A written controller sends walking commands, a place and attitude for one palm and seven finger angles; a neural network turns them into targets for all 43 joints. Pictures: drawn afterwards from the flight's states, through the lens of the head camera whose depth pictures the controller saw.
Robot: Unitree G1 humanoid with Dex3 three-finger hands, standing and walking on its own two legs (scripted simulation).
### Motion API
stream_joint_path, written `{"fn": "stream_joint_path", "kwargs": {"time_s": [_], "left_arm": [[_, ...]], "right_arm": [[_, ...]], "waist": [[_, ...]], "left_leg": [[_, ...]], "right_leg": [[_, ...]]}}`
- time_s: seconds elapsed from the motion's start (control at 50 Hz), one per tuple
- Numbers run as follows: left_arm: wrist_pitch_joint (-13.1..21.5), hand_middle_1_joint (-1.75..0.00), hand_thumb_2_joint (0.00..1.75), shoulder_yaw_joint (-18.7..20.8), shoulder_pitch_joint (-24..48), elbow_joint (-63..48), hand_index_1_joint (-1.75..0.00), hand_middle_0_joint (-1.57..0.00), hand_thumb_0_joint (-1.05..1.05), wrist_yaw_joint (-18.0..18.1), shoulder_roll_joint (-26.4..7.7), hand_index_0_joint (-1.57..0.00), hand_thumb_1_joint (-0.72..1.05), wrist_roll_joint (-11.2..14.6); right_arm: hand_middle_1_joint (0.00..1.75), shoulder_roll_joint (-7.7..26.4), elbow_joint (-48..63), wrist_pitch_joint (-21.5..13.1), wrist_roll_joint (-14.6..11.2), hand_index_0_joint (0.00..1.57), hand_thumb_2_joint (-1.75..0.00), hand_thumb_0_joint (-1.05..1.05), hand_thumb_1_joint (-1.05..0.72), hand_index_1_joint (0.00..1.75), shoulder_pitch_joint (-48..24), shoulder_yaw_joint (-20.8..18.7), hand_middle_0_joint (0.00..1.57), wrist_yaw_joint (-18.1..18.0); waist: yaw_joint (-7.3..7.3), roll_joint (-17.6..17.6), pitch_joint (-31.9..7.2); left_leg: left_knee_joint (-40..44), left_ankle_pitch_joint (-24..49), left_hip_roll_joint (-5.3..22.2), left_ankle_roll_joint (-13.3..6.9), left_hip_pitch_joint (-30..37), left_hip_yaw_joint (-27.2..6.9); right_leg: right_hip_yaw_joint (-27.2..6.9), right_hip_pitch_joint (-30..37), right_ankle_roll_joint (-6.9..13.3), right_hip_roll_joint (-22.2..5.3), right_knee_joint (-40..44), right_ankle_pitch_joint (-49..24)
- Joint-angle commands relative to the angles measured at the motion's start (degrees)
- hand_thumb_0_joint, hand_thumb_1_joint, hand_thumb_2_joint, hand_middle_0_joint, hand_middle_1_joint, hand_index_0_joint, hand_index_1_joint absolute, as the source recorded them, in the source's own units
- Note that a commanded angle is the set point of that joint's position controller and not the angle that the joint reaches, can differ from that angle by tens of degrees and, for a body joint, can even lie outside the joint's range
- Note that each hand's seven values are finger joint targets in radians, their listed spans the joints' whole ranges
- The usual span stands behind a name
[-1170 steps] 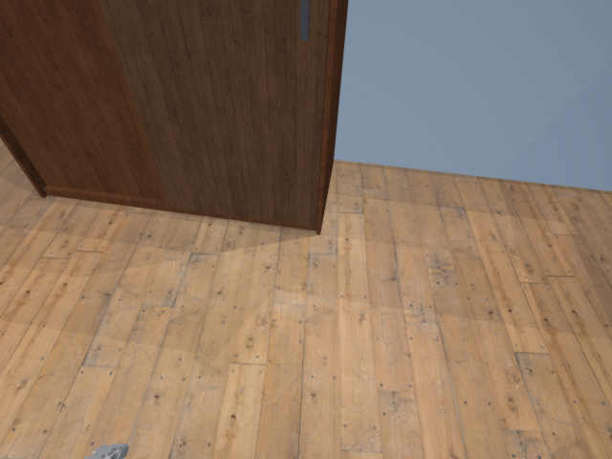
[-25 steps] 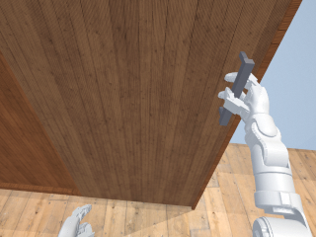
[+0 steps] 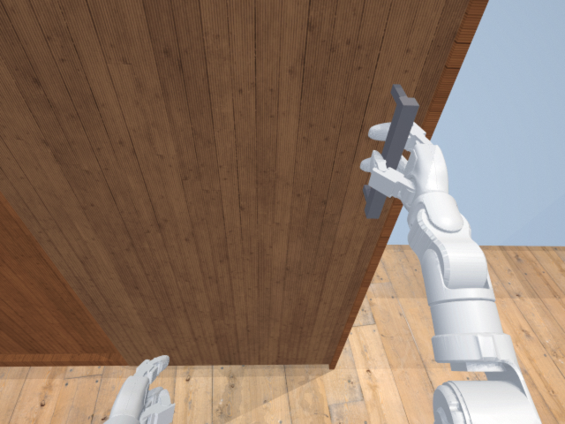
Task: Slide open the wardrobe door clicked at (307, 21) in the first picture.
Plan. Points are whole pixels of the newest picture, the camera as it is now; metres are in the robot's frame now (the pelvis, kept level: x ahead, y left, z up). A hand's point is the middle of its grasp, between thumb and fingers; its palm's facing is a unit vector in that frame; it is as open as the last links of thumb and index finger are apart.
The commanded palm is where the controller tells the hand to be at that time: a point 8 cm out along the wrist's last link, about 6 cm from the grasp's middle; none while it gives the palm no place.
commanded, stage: tug the door sideways, standing still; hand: right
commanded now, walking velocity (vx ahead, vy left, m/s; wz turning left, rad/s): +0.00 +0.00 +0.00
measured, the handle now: (383, 156) +0.45 -0.13 +0.18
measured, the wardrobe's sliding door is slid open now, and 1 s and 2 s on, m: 0.00 0.00 0.07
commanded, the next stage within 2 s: step sideways, sliding the door along in 0.56 s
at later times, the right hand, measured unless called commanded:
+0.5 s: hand (374, 174) +0.39 -0.10 +0.19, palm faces +0.03 +1.00 -0.04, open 5.7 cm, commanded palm +0.37 -0.09 +0.19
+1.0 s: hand (367, 174) +0.41 -0.09 +0.18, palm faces +0.18 +0.98 -0.06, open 5.9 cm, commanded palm +0.38 -0.08 +0.19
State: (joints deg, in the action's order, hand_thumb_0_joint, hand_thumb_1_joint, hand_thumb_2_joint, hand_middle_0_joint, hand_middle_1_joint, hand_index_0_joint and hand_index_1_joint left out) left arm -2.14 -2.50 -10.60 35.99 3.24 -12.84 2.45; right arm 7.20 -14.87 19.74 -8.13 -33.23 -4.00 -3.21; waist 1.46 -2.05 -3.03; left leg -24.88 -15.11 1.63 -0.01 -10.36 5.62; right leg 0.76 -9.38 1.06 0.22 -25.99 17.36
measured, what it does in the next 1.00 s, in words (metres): shifts its weight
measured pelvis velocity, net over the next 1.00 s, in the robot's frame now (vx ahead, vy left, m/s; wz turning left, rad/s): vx -0.01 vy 0.05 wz -0.02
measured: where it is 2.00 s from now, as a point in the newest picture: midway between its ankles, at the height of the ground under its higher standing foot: outside the picture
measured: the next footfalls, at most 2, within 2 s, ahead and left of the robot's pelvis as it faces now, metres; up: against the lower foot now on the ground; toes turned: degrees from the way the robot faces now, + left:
left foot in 1.54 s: +0.18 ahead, +0.32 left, +0.00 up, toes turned +2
right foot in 1.74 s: +0.08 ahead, +0.07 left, +0.00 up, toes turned -11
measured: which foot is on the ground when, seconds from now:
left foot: down 0.00-1.00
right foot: down 0.00-1.00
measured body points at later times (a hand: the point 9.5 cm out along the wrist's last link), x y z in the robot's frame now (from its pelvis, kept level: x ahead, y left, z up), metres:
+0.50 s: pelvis -0.02 -0.01 +0.00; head -0.03 +0.00 +0.45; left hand +0.11 +0.22 -0.12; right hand +0.39 -0.15 +0.20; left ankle -0.02 +0.12 -0.74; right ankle -0.04 -0.11 -0.74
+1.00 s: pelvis -0.01 +0.05 -0.02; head +0.03 +0.07 +0.43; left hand +0.14 +0.27 -0.15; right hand +0.39 -0.15 +0.19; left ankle -0.03 +0.14 -0.74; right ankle -0.04 -0.10 -0.74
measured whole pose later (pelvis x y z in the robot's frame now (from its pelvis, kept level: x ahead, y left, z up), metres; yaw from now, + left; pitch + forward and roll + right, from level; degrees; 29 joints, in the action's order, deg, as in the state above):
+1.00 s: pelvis -0.01 +0.05 -0.02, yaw -1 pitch +0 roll +1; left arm 0.4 -0.8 -11.5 39.0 4.3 -11.3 2.0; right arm 11.5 -20.5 -1.9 -7.4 -37.3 -4.0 -8.3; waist 2.8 -3.5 5.5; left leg -36.2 -20.2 -2.1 -2.7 -15.0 4.8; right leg -1.2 -16.8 -1.3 -4.4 -41.5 22.5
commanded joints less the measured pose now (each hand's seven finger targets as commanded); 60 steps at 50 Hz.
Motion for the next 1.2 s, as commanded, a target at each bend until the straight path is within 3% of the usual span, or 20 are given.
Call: {"fn": "stream_joint_path", "kwargs": {"time_s": [0.0, 0.16, 0.64, 0.66, 0.68, 0.7, 0.72, 0.78, 0.82, 0.9, 0.94, 0.98, 1.0, 1.04, 1.08, 1.1, 1.12, 1.14, 1.16, 1.18], "left_arm": [[2.83, -0.30, 0.90, 2.28, 3.85, -7.63, -0.30, -0.20, 0.00, 0.34, -5.81, -0.20, 0.90, 0.01], [4.51, -0.30, 0.90, 2.11, 3.06, -6.04, -0.30, -0.20, 0.00, -0.11, -5.45, -0.20, 0.90, 0.10], [8.46, -0.30, 0.90, 2.20, 0.70, -2.59, -0.30, -0.20, 0.00, -0.25, -6.15, -0.20, 0.90, 0.40], [7.85, -0.30, 0.90, 2.96, 1.89, -2.69, -0.30, -0.20, 0.00, 1.02, -9.12, -0.20, 0.90, -0.24], [7.15, -0.30, 0.90, 2.56, 1.93, -2.13, -0.30, -0.20, 0.00, 1.25, -8.15, -0.20, 0.90, -0.59], [7.21, -0.30, 0.90, 2.71, 2.97, -3.09, -0.30, -0.20, 0.00, 1.46, -7.04, -0.20, 0.90, -0.64], [7.16, -0.30, 0.90, 2.94, 3.77, -3.99, -0.30, -0.20, 0.00, 1.96, -6.66, -0.20, 0.90, -0.60], [6.66, -0.30, 0.90, 4.04, 4.19, -5.08, -0.30, -0.20, 0.00, 2.70, -6.65, -0.20, 0.90, -1.11], [6.14, -0.30, 0.90, 4.30, 4.13, -4.83, -0.30, -0.20, 0.00, 2.34, -6.13, -0.20, 0.90, -1.13], [5.76, -0.30, 0.90, 4.49, 5.40, -6.47, -0.30, -0.20, 0.00, 1.54, -6.09, -0.20, 0.90, -0.69], [5.59, -0.30, 0.90, 4.46, 6.30, -7.20, -0.30, -0.20, 0.00, 1.53, -4.60, -0.20, 0.90, 0.04], [5.08, -0.30, 0.90, 5.02, 8.03, -7.58, -0.30, -0.20, 0.00, 1.93, -4.16, -0.20, 0.90, 0.60], [5.32, -0.30, 0.90, 4.92, 8.87, -7.70, -0.30, -0.20, 0.00, 1.97, -3.21, -0.20, 0.90, 0.64], [6.09, -0.30, 0.90, 4.25, 8.87, -7.90, -0.30, -0.20, 0.00, 1.74, -1.85, -0.20, 0.90, 0.09], [6.01, -0.30, 0.90, 4.70, 8.65, -7.76, -0.30, -0.20, 0.00, 1.59, -2.29, -0.20, 0.90, -0.56], [5.81, -0.30, 0.90, 5.32, 7.39, -7.66, -0.30, -0.20, 0.00, 1.54, -2.83, -0.20, 0.90, -0.65], [5.80, -0.30, 0.90, 6.87, 6.29, -8.09, -0.30, -0.20, 0.00, 1.08, -5.36, -0.20, 0.90, -0.74], [5.62, -0.30, 0.90, 8.14, 6.43, -8.82, -0.30, -0.20, 0.00, -0.80, -6.86, -0.20, 0.90, -0.60], [5.57, -0.30, 0.90, 7.98, 7.60, -9.47, -0.30, -0.20, 0.00, -3.17, -6.90, -0.20, 0.90, -0.43], [5.54, -0.30, 0.90, 8.39, 7.84, -10.04, -0.30, -0.20, 0.00, -3.67, -6.59, -0.20, 0.90, -0.51]], "right_arm": [[1.40, -4.08, 12.72, -5.84, -0.93, 0.45, -0.90, 0.00, -0.90, 1.40, -32.87, 9.26, 0.45, 3.23], [1.40, -10.33, 7.69, -8.91, -1.14, 0.45, -0.90, 0.00, -0.90, 1.40, -38.36, 14.60, 0.45, 2.83], [1.40, -9.10, -1.29, -13.99, -2.23, 0.45, -0.90, 0.00, -0.90, 1.40, -45.35, 13.12, 0.45, 2.96], [1.40, 18.23, -2.83, -20.23, 2.56, 0.45, -0.90, 0.00, -0.90, 1.40, -40.44, -3.66, 0.45, -0.70], [1.40, 14.62, -4.40, -22.88, 3.28, 0.45, -0.90, 0.00, -0.90, 1.40, -37.78, -0.83, 0.45, -1.25], [1.40, 5.12, -2.42, -24.50, 2.53, 0.45, -0.90, 0.00, -0.90, 1.40, -35.97, 5.92, 0.45, -0.35], [1.40, 2.89, -0.77, -25.59, 2.10, 0.45, -0.90, 0.00, -0.90, 1.40, -35.93, 8.21, 0.45, 0.10], [1.40, 3.76, 3.85, -26.81, 1.44, 0.45, -0.90, 0.00, -0.90, 1.40, -38.22, 8.33, 0.45, -0.15], [1.40, 3.79, 6.33, -26.69, 1.34, 0.45, -0.90, 0.00, -0.90, 1.40, -38.55, 8.07, 0.45, -0.56], [1.40, 0.77, 11.20, -27.18, 1.84, 0.45, -0.90, 0.00, -0.90, 1.40, -36.22, 10.85, 0.45, 0.03], [1.40, 1.20, 14.02, -27.48, 3.51, 0.45, -0.90, 0.00, -0.90, 1.40, -36.33, 11.56, 0.45, 0.14], [1.40, 0.59, 13.76, -26.90, 3.63, 0.45, -0.90, 0.00, -0.90, 1.40, -30.38, 11.51, 0.45, -0.12], [1.40, -0.05, 16.10, -27.67, 3.71, 0.45, -0.90, 0.00, -0.90, 1.40, -31.06, 12.02, 0.45, -0.03], [1.40, -4.71, 22.47, -29.47, 4.49, 0.45, -0.90, 0.00, -0.90, 1.40, -32.53, 16.59, 0.45, 0.26], [1.40, -5.20, 26.12, -30.94, 4.93, 0.45, -0.90, 0.00, -0.90, 1.40, -33.03, 17.59, 0.45, 0.27], [1.40, -5.41, 27.10, -31.73, 4.79, 0.45, -0.90, 0.00, -0.90, 1.40, -32.59, 18.26, 0.45, 0.35], [1.40, -4.88, 29.58, -32.32, 3.80, 0.45, -0.90, 0.00, -0.90, 1.40, -33.30, 18.75, 0.45, 0.71], [1.40, -5.76, 31.39, -32.61, 2.90, 0.45, -0.90, 0.00, -0.90, 1.40, -34.25, 18.71, 0.45, 1.23], [1.40, -4.75, 31.10, -32.49, 3.57, 0.45, -0.90, 0.00, -0.90, 1.40, -35.53, 16.71, 0.45, 1.40], [1.40, -5.23, 32.05, -32.55, 3.47, 0.45, -0.90, 0.00, -0.90, 1.40, -33.70, 16.68, 0.45, 1.42]], "waist": [[-4.76, 1.36, -16.76], [-5.82, 0.31, -15.92], [-6.47, 1.84, -14.75], [-2.69, 0.21, -10.68], [-2.66, 1.15, -8.69], [-3.31, 0.55, -9.68], [-3.58, -1.54, -10.41], [-4.01, -5.22, -11.74], [-3.92, -3.92, -10.60], [-3.42, -4.53, -12.72], [-3.98, 5.82, -14.43], [-1.67, 15.68, -11.56], [-0.62, 13.93, -10.21], [-1.74, 9.72, -11.08], [-3.09, 7.60, -14.10], [-4.11, 5.74, -17.06], [-5.28, 0.59, -20.44], [-3.98, -8.17, -24.91], [-3.80, -3.02, -22.71], [-4.47, -3.35, -20.55]], "left_leg": [[-0.53, 25.07, -2.06, -2.01, 0.60, -1.53], [-0.49, 19.24, -2.33, -2.28, -2.72, -1.02], [-0.24, 14.96, -2.40, -2.38, -4.58, -1.02], [-1.33, 7.74, 0.40, -0.58, -4.06, -3.55], [-1.74, 5.21, 0.54, -0.50, -2.62, -3.46], [-4.69, 4.64, 0.46, -0.15, -3.30, -2.88], [-8.70, 2.85, -0.07, -0.09, -5.21, -2.70], [-22.02, -7.99, -1.81, -0.38, -14.88, -4.28], [-23.79, -12.87, -0.83, -0.76, -18.81, -6.38], [-6.97, 0.96, -0.77, -1.74, -3.37, -5.04], [-0.78, 23.63, 7.64, -4.67, 6.53, -12.30], [-0.21, 50.18, 15.01, -9.25, 15.81, -24.27], [-1.92, 56.93, 15.61, -8.85, 18.38, -23.59], [-5.61, 60.40, 14.11, -9.94, 22.16, -18.23], [-10.73, 56.18, 10.62, -7.80, 17.44, -11.81], [-17.80, 51.82, 7.90, -5.12, 9.17, -8.48], [-29.16, 30.16, 3.26, -0.07, -8.69, -5.32], [-42.97, -12.63, -0.92, 1.25, -24.08, -8.50], [-49.30, -17.59, -0.49, -1.64, -26.92, -13.42], [-49.97, -18.57, 0.75, -1.37, -31.22, -13.23]], "right_leg": [[-2.54, 11.22, -0.12, -1.27, -0.64, -31.49], [-4.12, 11.41, -0.66, -1.45, -0.27, -26.36], [-4.51, 8.78, -1.00, -0.78, 0.72, -19.08], [-5.09, -0.38, 1.79, -5.47, 1.67, -14.69], [-5.64, -2.79, 1.77, -5.23, 3.65, -8.29], [-6.87, -1.72, 2.23, -7.11, 4.29, -5.49], [-9.47, 0.05, 3.51, -10.20, 4.99, -2.86], [-19.98, 8.02, 9.78, -19.03, 5.49, -6.25], [-20.52, 12.22, 11.85, -21.90, 3.13, -15.27], [-6.95, 7.42, 6.62, -17.14, -9.21, -29.96], [1.02, -3.39, 1.57, -8.50, -19.83, -17.02], [-0.30, -19.11, -0.99, -1.11, -32.43, 12.41], [-1.12, -21.99, -0.77, -1.35, -35.75, 15.18], [-0.82, -21.31, -0.54, -2.14, -26.71, 13.24], [2.13, -9.67, -0.74, -3.72, -10.61, -0.12], [1.94, 3.21, 0.37, -5.99, -1.73, -11.86], [-9.42, 22.03, 5.79, -17.69, 1.46, -41.18], [-23.11, 35.12, 13.36, -31.70, -4.32, -68.85], [-19.41, 34.32, 13.66, -32.34, -5.69, -66.14], [-20.00, 33.77, 14.11, -32.73, -6.23, -61.80]]}}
